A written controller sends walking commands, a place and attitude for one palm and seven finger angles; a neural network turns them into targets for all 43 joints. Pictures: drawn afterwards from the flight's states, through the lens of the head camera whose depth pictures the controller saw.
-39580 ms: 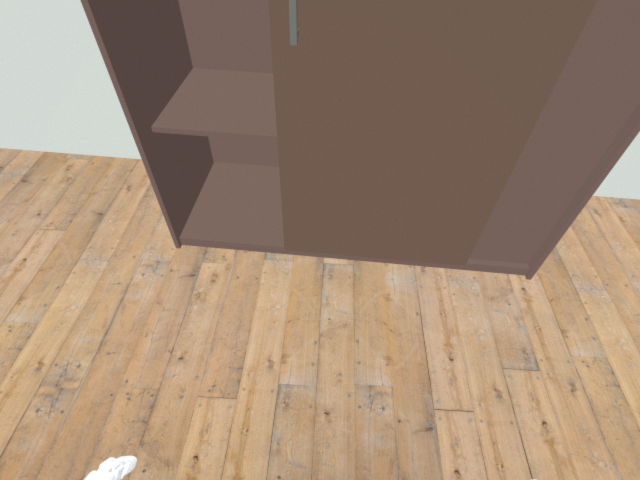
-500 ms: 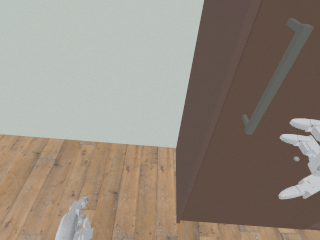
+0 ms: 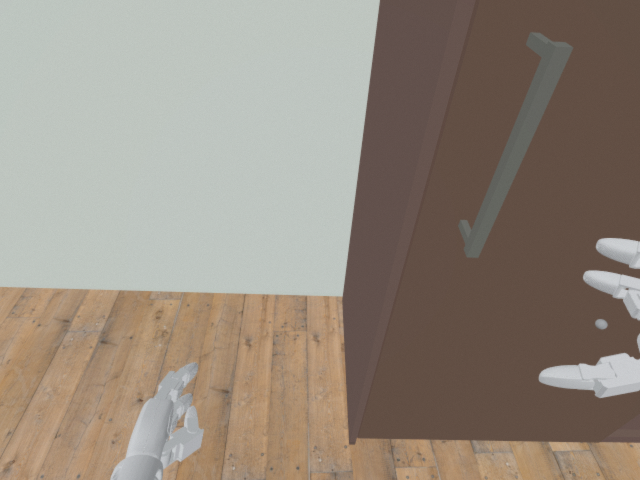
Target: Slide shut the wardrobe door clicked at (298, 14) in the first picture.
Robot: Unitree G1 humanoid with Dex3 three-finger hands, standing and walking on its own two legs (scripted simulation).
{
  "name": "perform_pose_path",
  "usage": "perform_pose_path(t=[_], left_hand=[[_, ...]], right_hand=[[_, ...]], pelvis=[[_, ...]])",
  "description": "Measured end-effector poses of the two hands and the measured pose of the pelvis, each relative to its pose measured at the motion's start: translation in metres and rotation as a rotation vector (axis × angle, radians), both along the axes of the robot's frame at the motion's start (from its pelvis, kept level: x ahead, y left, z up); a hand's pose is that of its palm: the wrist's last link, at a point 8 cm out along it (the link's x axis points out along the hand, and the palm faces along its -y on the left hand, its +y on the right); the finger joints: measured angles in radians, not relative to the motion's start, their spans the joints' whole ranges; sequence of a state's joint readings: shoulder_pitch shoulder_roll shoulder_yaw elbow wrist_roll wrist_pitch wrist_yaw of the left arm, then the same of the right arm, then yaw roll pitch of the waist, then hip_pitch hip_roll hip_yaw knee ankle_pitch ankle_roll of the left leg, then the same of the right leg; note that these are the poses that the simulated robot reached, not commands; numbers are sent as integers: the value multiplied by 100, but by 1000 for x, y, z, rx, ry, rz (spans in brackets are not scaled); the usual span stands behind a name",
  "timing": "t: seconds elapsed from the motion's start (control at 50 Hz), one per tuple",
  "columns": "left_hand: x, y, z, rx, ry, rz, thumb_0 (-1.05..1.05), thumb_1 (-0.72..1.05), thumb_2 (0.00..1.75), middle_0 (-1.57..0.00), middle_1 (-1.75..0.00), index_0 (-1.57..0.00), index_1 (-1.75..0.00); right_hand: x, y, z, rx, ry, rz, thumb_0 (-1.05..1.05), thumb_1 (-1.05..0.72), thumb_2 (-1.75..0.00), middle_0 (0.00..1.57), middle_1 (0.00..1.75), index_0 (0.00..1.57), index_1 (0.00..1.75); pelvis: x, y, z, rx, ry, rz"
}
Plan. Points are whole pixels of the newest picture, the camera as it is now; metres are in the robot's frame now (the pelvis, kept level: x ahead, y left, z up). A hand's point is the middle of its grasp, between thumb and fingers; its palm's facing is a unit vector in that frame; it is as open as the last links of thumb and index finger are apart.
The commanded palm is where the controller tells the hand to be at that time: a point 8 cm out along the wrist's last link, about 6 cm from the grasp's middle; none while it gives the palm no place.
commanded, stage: draw the hand back to the body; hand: right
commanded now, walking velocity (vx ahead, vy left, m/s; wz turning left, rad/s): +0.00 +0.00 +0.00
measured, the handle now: (500, 160) +0.41 -0.21 +0.24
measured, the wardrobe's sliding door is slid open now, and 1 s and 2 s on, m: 0.00 0.00 0.00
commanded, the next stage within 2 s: step back with the hand held close in 0.96 s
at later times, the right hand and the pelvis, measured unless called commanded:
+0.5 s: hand (591, 331) +0.23 -0.27 +0.16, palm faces +0.41 +0.84 -0.36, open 9.5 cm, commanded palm +0.17 -0.31 +0.17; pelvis +0.02 -0.01 +0.01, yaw +2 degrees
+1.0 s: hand (592, 341) +0.22 -0.27 +0.16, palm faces +0.43 +0.84 -0.35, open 7.4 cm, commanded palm +0.17 -0.30 +0.17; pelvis +0.02 -0.01 +0.01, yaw +1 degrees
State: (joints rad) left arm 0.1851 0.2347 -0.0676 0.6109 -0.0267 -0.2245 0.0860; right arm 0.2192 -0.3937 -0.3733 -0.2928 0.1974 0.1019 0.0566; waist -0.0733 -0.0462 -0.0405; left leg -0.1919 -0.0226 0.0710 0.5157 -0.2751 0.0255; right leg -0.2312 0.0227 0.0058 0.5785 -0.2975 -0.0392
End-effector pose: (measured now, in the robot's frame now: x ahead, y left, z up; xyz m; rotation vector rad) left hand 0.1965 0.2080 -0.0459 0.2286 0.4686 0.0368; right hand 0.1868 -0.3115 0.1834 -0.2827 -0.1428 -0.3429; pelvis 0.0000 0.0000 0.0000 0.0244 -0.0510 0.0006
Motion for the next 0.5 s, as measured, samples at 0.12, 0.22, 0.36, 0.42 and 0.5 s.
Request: perform_pose_path(t=[0.12,0.22,0.36,0.42,0.5], left_hand=[[-21,-2,-21,-11,129,15,1,90,90,-21,-30,-20,-30],[-34,1,-32,1,210,45,1,90,90,-21,-30,-20,-30],[-30,6,-30,0,208,82,1,90,90,-21,-30,-20,-30],[-23,8,-26,-5,192,90,1,90,90,-21,-30,-20,-30],[-13,9,-21,-2,175,87,1,90,90,-21,-30,-20,-30]], right_hand=[[-9,4,-11,-49,-2,-87,-1,23,-35,24,96,24,96],[-8,7,-16,-70,11,-88,0,6,-44,24,86,24,86],[-1,5,-3,-124,-29,-80,0,-19,-56,23,71,23,72],[0,5,-2,-133,-21,-72,0,-30,-61,23,65,23,65],[-2,6,-8,-127,8,-66,1,-44,-68,22,56,23,57]], pelvis=[[1,-6,3,-7,1,11],[7,-10,5,-10,-5,13],[16,-12,6,-12,-13,24],[18,-13,7,-12,-12,30],[20,-12,7,-12,-10,32]])
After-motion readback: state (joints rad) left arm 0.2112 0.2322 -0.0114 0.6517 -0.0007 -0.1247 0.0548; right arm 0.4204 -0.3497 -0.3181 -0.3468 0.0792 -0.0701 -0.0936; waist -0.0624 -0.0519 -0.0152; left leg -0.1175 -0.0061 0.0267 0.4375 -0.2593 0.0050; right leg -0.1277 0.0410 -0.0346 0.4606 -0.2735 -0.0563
